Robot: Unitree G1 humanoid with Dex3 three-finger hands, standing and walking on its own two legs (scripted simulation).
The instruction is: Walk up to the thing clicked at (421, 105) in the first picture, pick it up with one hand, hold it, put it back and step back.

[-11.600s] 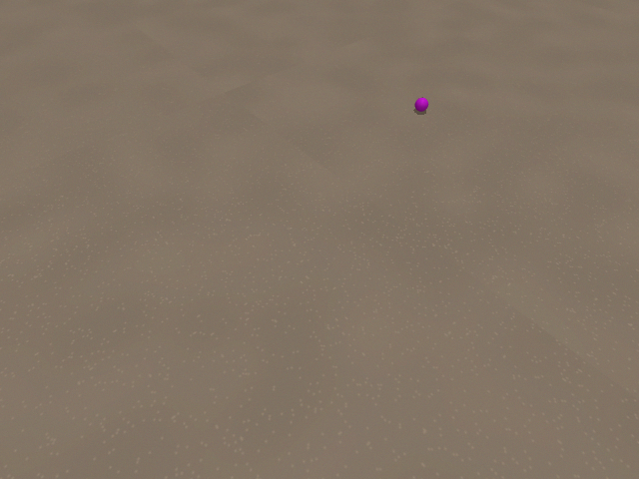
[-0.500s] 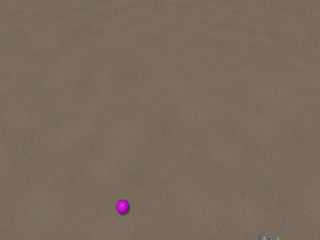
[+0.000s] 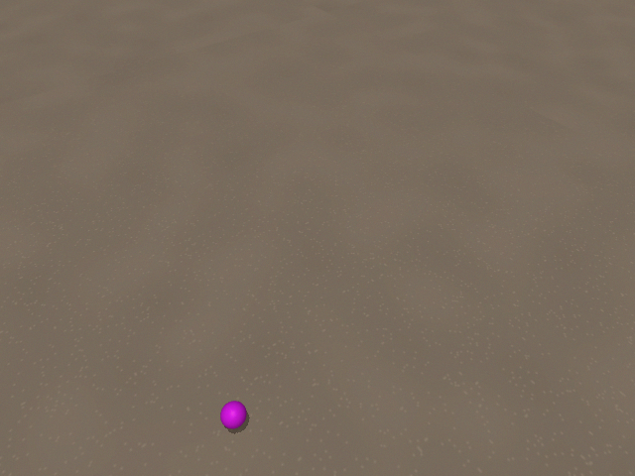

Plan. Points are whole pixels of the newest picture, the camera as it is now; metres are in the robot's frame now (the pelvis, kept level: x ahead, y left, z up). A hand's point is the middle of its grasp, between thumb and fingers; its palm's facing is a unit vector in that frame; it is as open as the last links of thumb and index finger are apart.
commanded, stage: walk up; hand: left
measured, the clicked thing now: (233, 414) +0.43 +0.25 -0.74
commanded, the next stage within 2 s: stand in 0.46 s
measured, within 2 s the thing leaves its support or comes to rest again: neither
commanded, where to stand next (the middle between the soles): +0.05 +0.00 m, yaw +1 degrees
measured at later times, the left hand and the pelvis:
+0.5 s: hand out of the picture +0.08 +0.25 -0.15, palm faces -0.03 -0.93 -0.37, open 7.4 cm; pelvis +0.00 -0.01 +0.00, yaw +0 degrees
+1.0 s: hand out of the picture +0.05 +0.24 -0.15, palm faces -0.03 -0.94 -0.35, open 7.4 cm; pelvis -0.02 -0.01 +0.00, yaw +0 degrees
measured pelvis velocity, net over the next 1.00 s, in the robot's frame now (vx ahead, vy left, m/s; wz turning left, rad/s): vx -0.02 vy -0.01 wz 0.00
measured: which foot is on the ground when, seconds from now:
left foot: down 0.00-1.00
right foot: down 0.00-1.00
